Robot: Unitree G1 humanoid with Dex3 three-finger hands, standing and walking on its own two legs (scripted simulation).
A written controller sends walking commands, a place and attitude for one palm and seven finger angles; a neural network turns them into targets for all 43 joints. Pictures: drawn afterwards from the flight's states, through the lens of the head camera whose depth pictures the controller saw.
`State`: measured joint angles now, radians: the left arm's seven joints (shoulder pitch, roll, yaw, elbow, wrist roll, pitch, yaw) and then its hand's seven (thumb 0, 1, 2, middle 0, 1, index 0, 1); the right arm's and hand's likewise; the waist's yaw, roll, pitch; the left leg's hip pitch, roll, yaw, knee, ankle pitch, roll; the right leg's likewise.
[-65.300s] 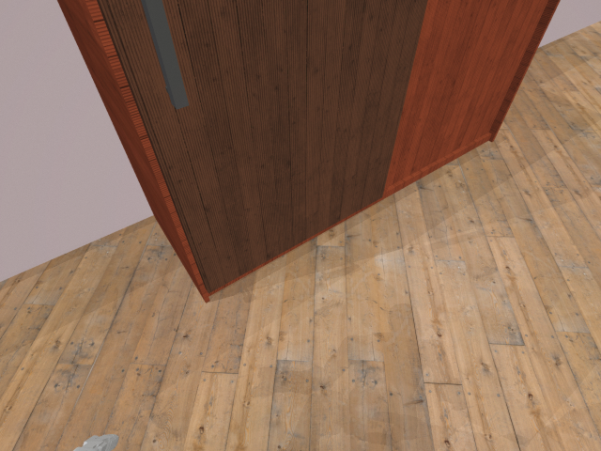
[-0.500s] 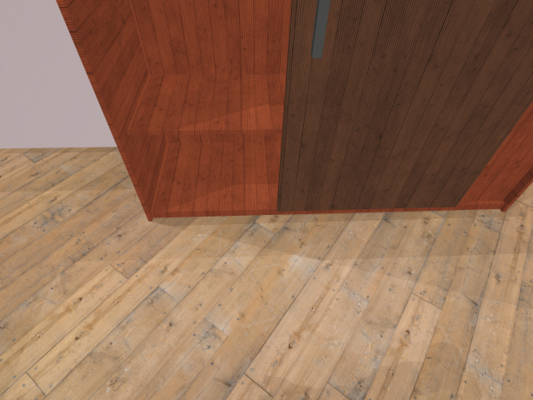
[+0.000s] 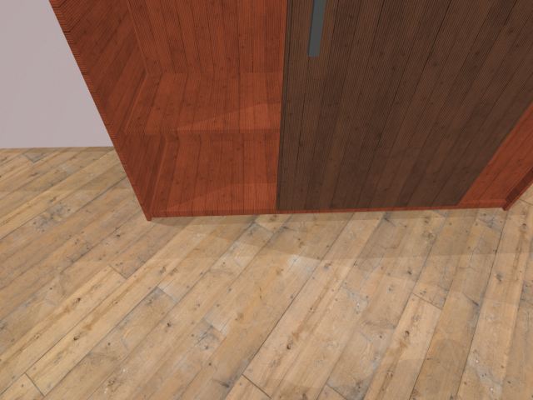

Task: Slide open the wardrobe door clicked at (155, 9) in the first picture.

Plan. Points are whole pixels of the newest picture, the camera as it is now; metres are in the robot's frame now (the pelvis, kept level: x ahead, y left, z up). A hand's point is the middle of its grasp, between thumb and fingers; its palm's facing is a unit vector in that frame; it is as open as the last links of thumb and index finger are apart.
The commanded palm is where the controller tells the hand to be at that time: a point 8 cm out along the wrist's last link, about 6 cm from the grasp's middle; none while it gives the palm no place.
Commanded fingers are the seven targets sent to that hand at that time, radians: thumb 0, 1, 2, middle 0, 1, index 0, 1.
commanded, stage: look to check the result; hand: left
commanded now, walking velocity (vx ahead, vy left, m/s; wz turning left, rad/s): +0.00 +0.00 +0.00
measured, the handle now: out of the picture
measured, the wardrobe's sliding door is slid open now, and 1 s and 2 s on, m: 0.60 0.60 0.60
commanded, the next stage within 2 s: stand and wait in 1.42 s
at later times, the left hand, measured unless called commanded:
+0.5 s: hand out of the picture +0.08 +0.24 -0.16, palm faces -0.03 -0.94 -0.33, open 7.4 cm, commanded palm none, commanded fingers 0.00 0.90 0.90 -0.20 -0.30 -0.20 -0.30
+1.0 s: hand out of the picture +0.07 +0.24 -0.16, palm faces -0.04 -0.95 -0.32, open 7.4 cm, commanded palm none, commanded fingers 0.00 0.90 0.90 -0.20 -0.30 -0.20 -0.30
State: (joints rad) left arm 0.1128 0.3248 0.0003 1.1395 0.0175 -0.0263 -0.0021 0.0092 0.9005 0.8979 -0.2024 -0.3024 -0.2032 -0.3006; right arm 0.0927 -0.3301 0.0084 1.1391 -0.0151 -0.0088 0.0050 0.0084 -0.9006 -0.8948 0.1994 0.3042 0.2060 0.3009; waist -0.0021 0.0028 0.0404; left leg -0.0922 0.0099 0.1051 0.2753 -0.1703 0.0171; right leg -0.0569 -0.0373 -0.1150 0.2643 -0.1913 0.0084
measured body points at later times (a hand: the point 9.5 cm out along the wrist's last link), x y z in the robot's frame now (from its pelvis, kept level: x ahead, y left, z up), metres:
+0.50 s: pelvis +0.00 -0.01 +0.00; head +0.01 -0.01 +0.45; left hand +0.08 +0.28 -0.13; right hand +0.08 -0.30 -0.14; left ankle -0.01 +0.10 -0.75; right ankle -0.03 -0.12 -0.75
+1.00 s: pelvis +0.00 -0.01 +0.00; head +0.01 -0.01 +0.45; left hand +0.08 +0.28 -0.14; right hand +0.07 -0.30 -0.13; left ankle -0.01 +0.10 -0.75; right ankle -0.03 -0.12 -0.75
